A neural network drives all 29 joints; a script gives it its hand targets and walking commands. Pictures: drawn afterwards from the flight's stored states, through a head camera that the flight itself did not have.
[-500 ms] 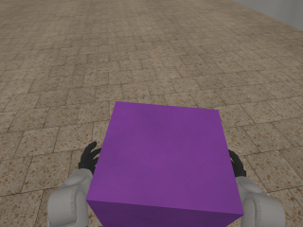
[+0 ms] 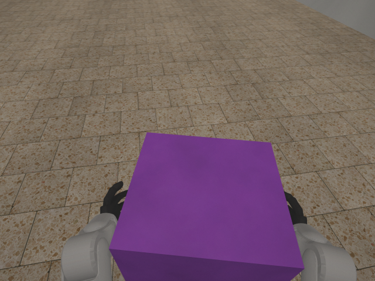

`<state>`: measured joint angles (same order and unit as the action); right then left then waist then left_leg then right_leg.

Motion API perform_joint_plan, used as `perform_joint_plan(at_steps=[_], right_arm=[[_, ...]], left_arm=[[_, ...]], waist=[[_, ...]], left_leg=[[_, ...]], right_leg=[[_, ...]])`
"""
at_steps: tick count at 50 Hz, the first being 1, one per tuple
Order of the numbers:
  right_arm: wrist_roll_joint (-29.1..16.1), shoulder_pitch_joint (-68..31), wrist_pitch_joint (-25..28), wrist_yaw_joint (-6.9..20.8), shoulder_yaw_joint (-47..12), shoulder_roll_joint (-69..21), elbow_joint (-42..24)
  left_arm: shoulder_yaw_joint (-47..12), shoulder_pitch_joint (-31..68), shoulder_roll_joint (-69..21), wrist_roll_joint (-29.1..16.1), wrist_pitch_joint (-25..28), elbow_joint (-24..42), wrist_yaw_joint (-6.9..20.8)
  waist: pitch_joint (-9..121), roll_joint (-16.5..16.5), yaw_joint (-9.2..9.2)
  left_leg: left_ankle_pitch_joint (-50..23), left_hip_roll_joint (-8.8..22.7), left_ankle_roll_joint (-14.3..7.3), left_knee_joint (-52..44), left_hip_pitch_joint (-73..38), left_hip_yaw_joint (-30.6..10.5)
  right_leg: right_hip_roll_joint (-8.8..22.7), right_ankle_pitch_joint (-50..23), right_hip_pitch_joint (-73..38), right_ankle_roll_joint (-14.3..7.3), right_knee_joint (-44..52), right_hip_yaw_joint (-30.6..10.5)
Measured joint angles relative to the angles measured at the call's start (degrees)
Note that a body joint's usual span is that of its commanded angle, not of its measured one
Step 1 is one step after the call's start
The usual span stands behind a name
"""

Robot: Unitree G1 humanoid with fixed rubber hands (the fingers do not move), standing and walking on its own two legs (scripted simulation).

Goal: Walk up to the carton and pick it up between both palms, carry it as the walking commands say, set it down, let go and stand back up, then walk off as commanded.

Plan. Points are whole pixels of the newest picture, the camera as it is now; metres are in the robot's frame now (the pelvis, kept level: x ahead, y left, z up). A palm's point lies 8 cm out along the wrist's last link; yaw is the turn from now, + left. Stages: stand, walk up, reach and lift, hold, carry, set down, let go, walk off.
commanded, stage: carry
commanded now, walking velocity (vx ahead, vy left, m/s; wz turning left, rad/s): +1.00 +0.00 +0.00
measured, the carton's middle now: (200, 224) +0.25 +0.00 +0.02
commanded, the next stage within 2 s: none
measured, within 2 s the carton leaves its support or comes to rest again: neither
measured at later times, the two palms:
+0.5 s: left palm (142, 83) +0.76 +0.21 +0.05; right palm (238, 88) +0.74 -0.13 +0.06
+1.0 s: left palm (141, 29) +1.25 +0.30 +0.07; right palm (209, 31) +1.24 -0.05 +0.08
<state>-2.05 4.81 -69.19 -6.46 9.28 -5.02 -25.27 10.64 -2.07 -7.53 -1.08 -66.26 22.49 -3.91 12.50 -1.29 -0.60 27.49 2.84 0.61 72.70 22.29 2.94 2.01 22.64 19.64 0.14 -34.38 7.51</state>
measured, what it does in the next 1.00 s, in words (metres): walks ahead: left foot, then right foot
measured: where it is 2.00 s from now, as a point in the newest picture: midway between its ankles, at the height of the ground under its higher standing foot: (172, 97)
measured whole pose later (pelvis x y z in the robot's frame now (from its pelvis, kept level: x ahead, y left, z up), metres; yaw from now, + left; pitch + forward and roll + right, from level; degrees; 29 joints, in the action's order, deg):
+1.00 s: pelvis +1.01 +0.12 +0.01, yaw +1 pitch +7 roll -3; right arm -3.2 5.1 -63.2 -3.7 10.4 -6.1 -26.9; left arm 8.7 -1.8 -6.1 -1.1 -64.2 27.6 -4.6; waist 7.2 -0.2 0.1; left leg 27.8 1.1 -3.1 31.0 10.6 3.8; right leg 0.2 28.6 33.4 2.9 -75.7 6.1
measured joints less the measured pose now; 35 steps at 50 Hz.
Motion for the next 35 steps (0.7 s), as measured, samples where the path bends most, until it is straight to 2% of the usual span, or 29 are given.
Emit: perform_joint_plan(at_steps=[3, 5, 7, 8, 9, 10, 12, 13, 16, 19, 21, 24, 26, 27, 28, 29, 31, 33, 35], right_arm=[[-0.36, -0.31, 2.16, 0.8, 0.01, -0.05, -0.14], [-0.68, -0.35, 3.81, 1.39, 0.01, -0.13, -0.35], [-0.81, -0.43, 4.61, 1.66, 0.05, -0.12, -0.86], [-0.81, -0.4, 4.79, 1.71, 0.05, -0.18, -0.84], [-0.81, -0.09, 4.73, 1.69, 0.06, -0.34, -0.7], [-0.8, 0.05, 4.41, 1.63, 0.06, -0.44, -0.7], [-0.8, 0.15, 3.77, 1.44, -0.05, -0.56, -0.71], [-0.8, 0.13, 3.62, 1.31, -0.12, -0.63, -0.73], [-0.8, 0.04, 3.91, 1.18, -0.17, -0.66, -0.76], [-0.8, 0.03, 3.99, 1.14, -0.19, -0.7, -0.79], [-0.8, 0.18, 3.82, 1.13, -0.2, -0.72, -0.83], [-0.8, 0.23, 3.27, 1.12, -0.2, -0.72, -1.04], [-0.8, 0.29, 2.73, 1.11, 0.06, -0.69, -1.05], [-0.8, 0.33, 2.34, 1.11, 0.3, -0.65, -1.04], [-0.8, 0.18, 2.07, 1.11, 0.49, -0.55, -1.02], [-0.8, -0.23, 1.86, 1.14, 0.67, -0.21, -1.03], [-0.93, -0.71, 1.79, 1.29, 1.25, 0.04, -1.13], [-0.98, -0.7, 2.22, 1.44, 1.28, 0.04, -1.2], [-1.01, -0.65, 3.2, 1.87, 1.28, -0.14, -1.28]], left_arm=[[-0.14, 0.03, 0.06, 0.0, 1.1, 1.72, -0.13], [-0.17, 0.03, 0.06, 0.0, 1.8, 3.03, -0.15], [-0.39, 0.01, 0.08, -0.01, 2.38, 3.78, -0.13], [-0.44, -0.04, 0.18, -0.01, 2.55, 3.8, -0.1], [-0.6, -0.06, 0.5, -0.02, 2.2, 3.67, -0.09], [-0.85, -0.14, 0.89, -0.02, 1.76, 3.66, -0.09], [-1.32, -0.24, 1.67, -0.02, 1.01, 3.7, -0.09], [-1.36, -0.22, 1.84, -0.01, 0.82, 3.75, -0.08], [-1.15, -0.19, 1.58, 0.0, 1.16, 3.81, -0.07], [-0.74, -0.21, 1.13, -0.01, 1.31, 3.87, -0.03], [-0.72, -0.22, 1.14, -0.01, 1.05, 3.91, -0.02], [-0.75, -0.23, 1.24, -0.01, 0.39, 4.16, -0.03], [-0.83, -0.36, 1.0, 0.0, 0.1, 3.95, -0.22], [-0.99, -0.32, 0.92, -0.01, -0.06, 3.6, -0.41], [-1.21, -0.2, 0.93, 0.0, -0.08, 3.29, -0.58], [-1.37, 0.06, 0.76, 0.0, 0.23, 2.86, -0.71], [-1.3, 0.15, -0.04, 0.0, 1.11, 2.46, -0.97], [-1.39, 0.18, 0.0, 0.0, 1.48, 2.6, -0.99], [-1.36, 0.2, 0.04, 0.0, 1.89, 3.25, -1.0]], waist=[[-1.22, -0.04, 0.05], [-1.49, 0.11, 0.09], [-1.49, 0.4, 0.16], [-1.48, 0.98, 0.17], [-1.61, 2.33, 0.47], [-1.67, 2.8, 0.63], [-1.75, 2.05, 0.62], [-1.75, 1.56, 0.6], [-1.76, 1.34, 0.93], [-1.91, 1.35, 1.26], [-2.37, 1.23, 1.27], [-2.53, 1.11, 1.27], [-2.46, -1.59, 1.16], [-2.53, -3.08, 0.83], [-2.74, -3.32, 0.17], [-3.09, -2.99, -0.19], [-4.43, -2.39, -0.12], [-5.92, -2.27, -0.39], [-6.61, -2.2, -0.75]], left_leg=[[0.64, -0.41, 0.0, -2.53, 11.47, -0.19], [-1.36, 0.68, 0.0, -14.5, 15.27, -0.29], [-6.38, 0.8, 0.0, -28.95, 15.41, -0.29], [-13.23, 0.11, -0.5, -30.13, 14.48, 0.31], [-13.28, -1.23, -1.55, -28.6, 12.66, 1.48], [-10.12, -2.0, -2.55, -27.64, 10.72, 2.11], [-4.22, -1.97, -3.66, -28.68, 5.93, 2.19], [-2.99, -1.58, -3.31, -30.21, 3.28, 2.21], [-1.28, -1.53, -2.99, -37.32, -5.68, 2.72], [1.04, -1.76, -2.81, -43.97, -15.13, 2.73], [3.16, -1.41, -2.7, -47.82, -21.95, 2.51], [6.27, -0.59, -2.38, -50.49, -30.62, 2.23], [8.7, 2.4, -2.39, -47.0, -33.97, 2.15], [8.19, 4.33, -2.39, -40.65, -32.99, 2.22], [1.35, 4.86, -2.39, -29.41, -28.81, 1.65], [-2.7, 3.55, -2.39, -14.87, -22.14, -0.5], [-0.51, -0.59, -2.38, 6.88, -8.97, -3.57], [2.6, -2.45, -2.37, 13.8, 1.99, -3.81], [4.8, -1.73, -2.36, 9.67, 11.26, -3.98]], right_leg=[[0.04, 0.47, -8.2, 0.31, 8.18, 0.09], [0.3, 1.93, -13.93, 1.37, 12.36, 0.14], [1.37, 4.7, -18.33, 2.77, 12.31, 0.19], [2.76, 6.57, -18.94, 2.92, 8.48, 0.15], [5.06, 6.92, -18.07, 2.93, 1.36, 0.06], [5.88, 4.1, -15.21, 2.93, -8.34, -0.73], [3.67, 3.82, -8.06, 2.94, -26.55, -1.96], [2.06, 3.86, -4.24, 2.94, -33.36, -1.99], [-0.84, 3.99, 7.1, 2.94, -41.99, -2.16], [-0.94, 4.08, 16.46, 2.93, -36.99, -2.27], [-0.7, 3.22, 19.46, 2.93, -25.88, -2.35], [-0.9, -5.08, 19.45, 2.93, -5.55, -2.16], [-3.06, -17.52, 17.55, 0.35, -5.73, -0.51], [-4.13, -14.09, 16.21, -0.56, -7.92, 0.54], [-4.49, -9.39, 15.53, -0.93, -10.02, 0.66], [-4.16, -6.15, 14.96, -1.02, -11.01, 0.48], [-2.93, -3.84, 11.75, -1.02, -9.08, 0.53], [-2.51, -2.8, 6.48, -0.67, -4.48, 0.65], [-2.5, -1.9, 0.83, 0.06, 0.33, 0.72]])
